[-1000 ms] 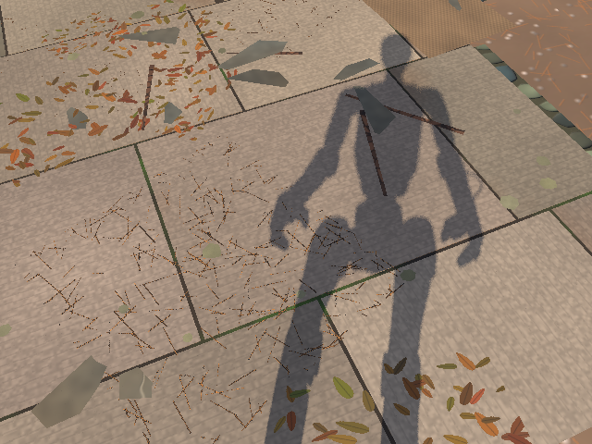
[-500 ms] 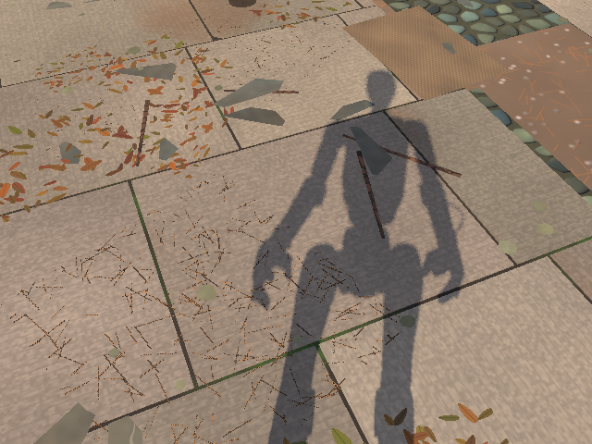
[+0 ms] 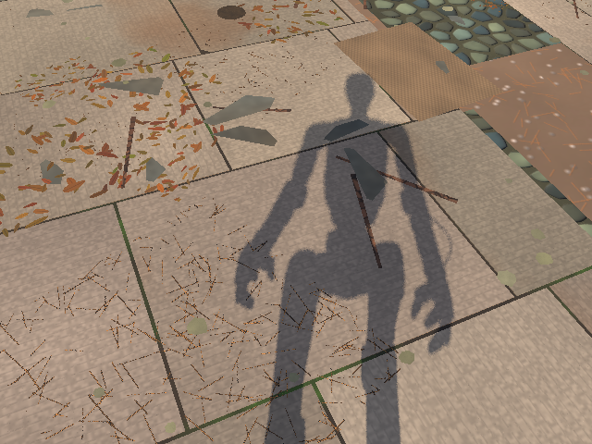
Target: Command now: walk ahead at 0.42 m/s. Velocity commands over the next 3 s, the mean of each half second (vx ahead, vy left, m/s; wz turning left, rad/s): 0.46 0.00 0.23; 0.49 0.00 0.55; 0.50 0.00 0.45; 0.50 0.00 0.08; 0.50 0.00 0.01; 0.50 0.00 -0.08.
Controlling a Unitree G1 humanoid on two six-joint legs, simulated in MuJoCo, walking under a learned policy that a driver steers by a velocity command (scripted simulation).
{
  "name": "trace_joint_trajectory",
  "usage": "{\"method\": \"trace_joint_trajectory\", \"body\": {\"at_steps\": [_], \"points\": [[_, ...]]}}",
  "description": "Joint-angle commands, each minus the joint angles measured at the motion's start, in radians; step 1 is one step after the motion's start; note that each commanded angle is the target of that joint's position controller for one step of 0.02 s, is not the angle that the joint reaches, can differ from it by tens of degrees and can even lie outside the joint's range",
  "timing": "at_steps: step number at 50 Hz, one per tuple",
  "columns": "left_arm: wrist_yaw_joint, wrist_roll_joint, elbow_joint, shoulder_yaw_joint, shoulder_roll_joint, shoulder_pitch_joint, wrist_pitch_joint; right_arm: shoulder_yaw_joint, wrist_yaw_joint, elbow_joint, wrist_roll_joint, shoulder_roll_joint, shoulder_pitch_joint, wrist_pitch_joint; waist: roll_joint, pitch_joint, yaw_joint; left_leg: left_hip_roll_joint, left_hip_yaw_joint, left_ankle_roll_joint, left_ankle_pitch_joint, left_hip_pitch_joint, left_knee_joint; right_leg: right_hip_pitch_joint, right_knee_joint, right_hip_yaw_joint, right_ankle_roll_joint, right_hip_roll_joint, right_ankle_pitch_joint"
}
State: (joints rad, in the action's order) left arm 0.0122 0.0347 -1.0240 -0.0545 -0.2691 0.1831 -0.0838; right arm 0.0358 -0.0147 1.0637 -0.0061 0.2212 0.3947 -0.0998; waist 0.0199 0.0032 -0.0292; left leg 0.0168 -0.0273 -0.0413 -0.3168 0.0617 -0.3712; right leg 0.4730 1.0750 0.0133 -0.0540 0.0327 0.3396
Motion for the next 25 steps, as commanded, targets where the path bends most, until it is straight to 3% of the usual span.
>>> {"method": "trace_joint_trajectory", "body": {"at_steps": [1,5,7,9,11,12,13,14,15,16,17,18,19,20,22,25], "points": [[0.014,-0.009,0.089,-0.006,-0.033,-0.14,-0.015,0.007,0.008,-0.025,0.007,0.099,0.06,0.006,-0.117,0.075,-0.021,-0.249,0.22,-0.138,0.434,-0.178,0.193,0.314,-0.091,-0.004,0.016,0.063,-0.112],[0.019,-0.012,0.156,0.017,0.007,-0.305,-0.005,0.016,0.031,-0.033,0.009,0.157,0.065,0.013,-0.116,0.125,-0.044,-0.205,0.12,-0.131,0.385,-0.008,0.264,0.154,-0.402,0.052,0.047,0.01,-0.285],[0.023,-0.008,0.18,0.017,-0.014,-0.347,-0.003,0.022,0.033,-0.018,0.0,0.166,0.1,0.01,-0.129,0.143,-0.048,-0.227,0.127,-0.135,0.365,0.007,0.286,0.097,-0.467,0.049,0.039,-0.001,-0.329],[0.027,-0.004,0.201,0.011,-0.044,-0.356,-0.007,0.028,0.034,-0.012,-0.013,0.163,0.096,0.012,-0.128,0.152,-0.022,-0.258,0.143,-0.126,0.408,-0.042,0.267,0.086,-0.52,0.012,0.018,0.003,-0.336],[0.028,-0.005,0.199,-0.009,-0.091,-0.296,-0.016,0.038,0.037,-0.023,-0.014,0.18,0.062,0.02,-0.134,0.103,0.032,-0.277,0.146,-0.106,0.602,-0.097,0.181,-0.005,-0.549,0.006,-0.005,-0.017,-0.304],[0.024,-0.006,0.181,-0.024,-0.119,-0.216,-0.018,0.042,0.037,-0.032,-0.013,0.187,0.043,0.026,-0.146,0.042,0.078,-0.264,0.131,-0.091,0.765,-0.097,0.085,-0.127,-0.55,0.02,-0.02,-0.04,-0.285],[0.015,-0.004,0.134,-0.049,-0.156,-0.054,-0.016,0.037,0.035,-0.041,-0.006,0.173,0.029,0.033,-0.141,-0.056,0.154,-0.217,0.104,-0.064,0.835,-0.044,-0.091,-0.339,-0.554,0.032,-0.04,-0.059,-0.276],[0.002,-0.014,0.095,-0.07,-0.211,0.136,-0.013,0.026,0.033,-0.068,0.009,0.146,0.017,0.035,-0.092,-0.194,0.225,-0.165,0.087,-0.032,0.622,0.157,-0.363,-0.648,-0.522,-0.113,-0.088,0.082,-0.221],[0.003,-0.034,0.071,-0.083,-0.284,0.232,-0.007,-0.012,0.028,-0.081,0.0,-0.012,0.158,0.024,0.185,-0.385,0.153,0.011,0.046,0.035,-0.021,0.49,-0.752,-0.953,-0.649,-0.578,-0.228,0.359,0.069],[0.008,-0.029,0.075,-0.055,-0.196,0.196,-0.009,0.004,0.026,-0.069,-0.027,0.054,0.125,0.008,0.206,-0.367,0.164,0.003,0.171,0.02,-0.242,0.57,-0.923,-0.866,-0.809,-0.764,-0.225,0.375,0.206],[0.008,-0.021,0.09,-0.038,-0.141,0.087,-0.016,0.028,0.028,-0.105,-0.052,0.121,0.04,-0.001,0.169,-0.182,0.136,-0.049,0.158,0.002,-0.18,0.654,-0.981,-0.707,-0.837,-0.612,-0.175,0.353,0.227],[0.008,-0.022,0.106,-0.027,-0.104,0.001,-0.023,0.033,0.036,-0.118,-0.049,0.13,-0.012,-0.002,0.102,-0.089,0.101,-0.102,0.133,-0.011,-0.091,0.631,-0.959,-0.548,-0.858,-0.472,-0.144,0.325,0.124],[0.013,-0.032,0.103,-0.02,-0.075,-0.055,-0.031,0.04,0.044,-0.121,-0.035,0.116,-0.031,0.003,0.064,-0.034,0.069,-0.136,0.128,-0.016,-0.027,0.577,-0.912,-0.408,-0.886,-0.356,-0.122,0.289,0.013],[0.015,-0.044,0.097,-0.013,-0.048,-0.086,-0.038,0.047,0.046,-0.114,-0.03,0.096,-0.007,0.019,0.079,-0.018,0.031,-0.165,0.137,-0.022,0.01,0.509,-0.872,-0.325,-0.91,-0.252,-0.101,0.249,-0.056],[0.013,-0.045,0.081,-0.015,-0.041,-0.092,-0.041,0.049,0.044,-0.122,-0.032,0.053,0.007,0.048,0.086,0.005,0.004,-0.182,0.13,-0.026,0.02,0.466,-0.833,-0.248,-0.953,-0.148,-0.105,0.233,-0.109],[-0.007,-0.048,0.064,-0.026,-0.085,-0.068,-0.044,0.061,0.045,-0.177,-0.024,0.074,-0.083,0.069,0.049,0.055,-0.003,-0.193,0.138,-0.006,0.119,0.57,-0.759,-0.239,-0.999,-0.063,-0.133,0.244,-0.158]]}}
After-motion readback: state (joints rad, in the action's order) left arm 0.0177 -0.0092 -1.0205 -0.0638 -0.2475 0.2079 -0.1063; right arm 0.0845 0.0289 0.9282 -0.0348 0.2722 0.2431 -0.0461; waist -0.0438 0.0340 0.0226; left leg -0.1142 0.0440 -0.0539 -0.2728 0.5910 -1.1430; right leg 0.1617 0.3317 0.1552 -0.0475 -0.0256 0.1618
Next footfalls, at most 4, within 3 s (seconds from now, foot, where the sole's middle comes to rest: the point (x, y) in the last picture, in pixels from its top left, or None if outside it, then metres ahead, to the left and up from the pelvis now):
0.28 right None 0.33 -0.15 -0.78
0.82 left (218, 428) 0.56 0.16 -0.78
1.32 right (241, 295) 0.92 0.13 -0.78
1.82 left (104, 275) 0.98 0.50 -0.78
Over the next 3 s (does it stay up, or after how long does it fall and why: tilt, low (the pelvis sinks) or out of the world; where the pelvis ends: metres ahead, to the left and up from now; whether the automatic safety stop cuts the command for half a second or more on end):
stays up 1.42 0.73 -0.01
